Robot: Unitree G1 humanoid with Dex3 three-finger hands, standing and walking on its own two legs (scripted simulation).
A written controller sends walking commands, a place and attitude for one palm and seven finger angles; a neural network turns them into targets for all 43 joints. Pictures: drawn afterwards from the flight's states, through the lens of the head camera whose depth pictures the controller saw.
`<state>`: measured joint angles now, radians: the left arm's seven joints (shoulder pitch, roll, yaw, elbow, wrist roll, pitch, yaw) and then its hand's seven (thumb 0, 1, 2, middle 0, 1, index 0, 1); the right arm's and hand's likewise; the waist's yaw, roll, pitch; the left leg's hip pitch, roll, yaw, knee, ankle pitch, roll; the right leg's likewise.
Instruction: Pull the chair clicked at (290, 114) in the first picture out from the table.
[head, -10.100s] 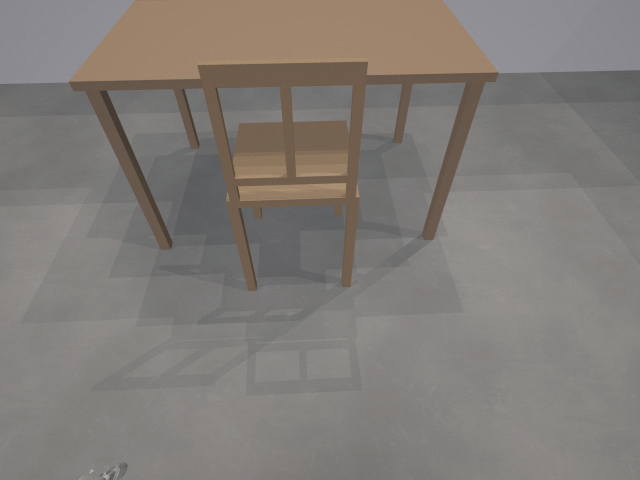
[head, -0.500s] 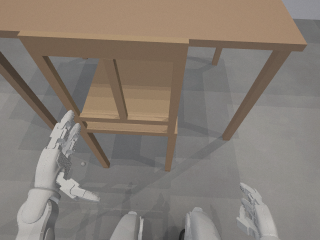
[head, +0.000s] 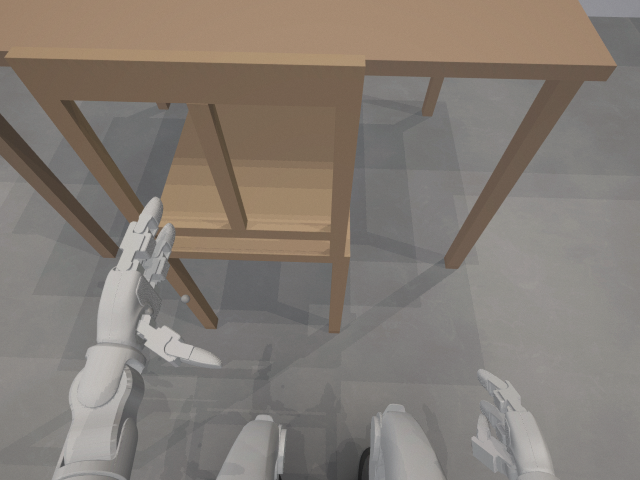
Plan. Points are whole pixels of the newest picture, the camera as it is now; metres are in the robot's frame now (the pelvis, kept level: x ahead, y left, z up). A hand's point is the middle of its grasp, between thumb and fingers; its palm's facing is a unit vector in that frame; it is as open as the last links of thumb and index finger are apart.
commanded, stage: aim the fingers beside a spindle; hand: left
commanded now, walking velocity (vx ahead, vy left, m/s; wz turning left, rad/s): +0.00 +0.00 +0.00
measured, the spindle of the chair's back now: (223, 174) +0.51 +0.17 +0.03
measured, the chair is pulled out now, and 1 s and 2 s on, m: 0.00 0.00 0.00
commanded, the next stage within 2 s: push the fingers through the gap in 1.20 s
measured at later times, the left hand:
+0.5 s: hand (209, 275) +0.35 +0.16 +0.03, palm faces +0.00 -1.00 -0.04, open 16.9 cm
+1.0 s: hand (209, 270) +0.36 +0.16 +0.02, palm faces -0.01 -1.00 -0.03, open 16.9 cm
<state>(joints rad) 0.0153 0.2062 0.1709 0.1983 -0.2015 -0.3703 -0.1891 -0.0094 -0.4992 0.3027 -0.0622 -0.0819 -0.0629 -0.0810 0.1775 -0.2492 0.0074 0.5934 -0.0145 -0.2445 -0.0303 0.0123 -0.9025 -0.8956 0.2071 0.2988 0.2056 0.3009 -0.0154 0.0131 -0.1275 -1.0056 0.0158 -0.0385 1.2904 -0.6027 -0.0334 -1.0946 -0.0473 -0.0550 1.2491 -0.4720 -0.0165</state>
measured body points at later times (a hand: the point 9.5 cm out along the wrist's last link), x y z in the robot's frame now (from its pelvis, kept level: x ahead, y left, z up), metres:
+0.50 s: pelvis +0.00 +0.00 -0.01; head +0.10 +0.00 +0.43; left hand +0.34 +0.21 +0.03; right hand +0.16 -0.25 -0.11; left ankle +0.01 +0.14 -0.62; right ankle +0.07 -0.11 -0.62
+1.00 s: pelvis -0.01 +0.01 -0.01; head +0.10 +0.01 +0.42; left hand +0.35 +0.21 +0.03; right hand +0.14 -0.24 -0.12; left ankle +0.01 +0.14 -0.62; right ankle +0.07 -0.11 -0.62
